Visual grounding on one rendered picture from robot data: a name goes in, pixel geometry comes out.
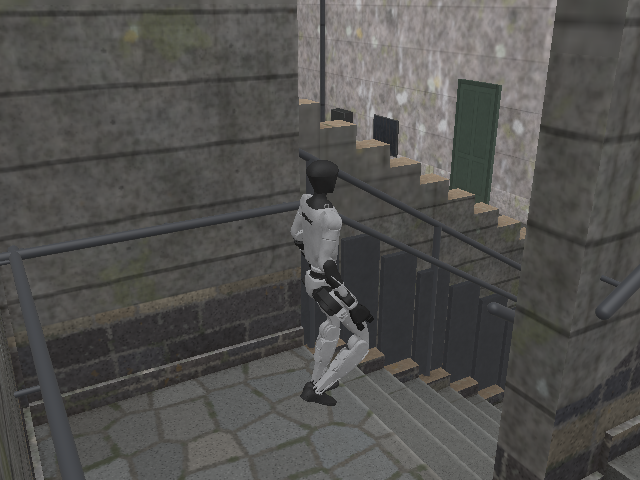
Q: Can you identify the robot left foot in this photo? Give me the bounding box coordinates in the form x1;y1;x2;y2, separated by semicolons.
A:
303;378;339;392

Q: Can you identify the robot right forearm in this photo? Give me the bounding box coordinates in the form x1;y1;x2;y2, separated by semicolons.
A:
323;260;358;310

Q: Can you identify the robot right upper arm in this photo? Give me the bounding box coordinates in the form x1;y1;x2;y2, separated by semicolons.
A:
318;210;342;273

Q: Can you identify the right robot hand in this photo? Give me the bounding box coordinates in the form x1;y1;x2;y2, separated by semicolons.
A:
349;303;374;331

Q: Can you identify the robot left forearm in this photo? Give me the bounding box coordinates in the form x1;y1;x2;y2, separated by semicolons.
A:
293;238;310;264

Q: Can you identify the robot left upper arm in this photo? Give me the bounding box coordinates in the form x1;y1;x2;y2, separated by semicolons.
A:
290;194;313;241

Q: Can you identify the robot left thigh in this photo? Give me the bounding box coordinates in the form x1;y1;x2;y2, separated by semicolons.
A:
301;277;340;341

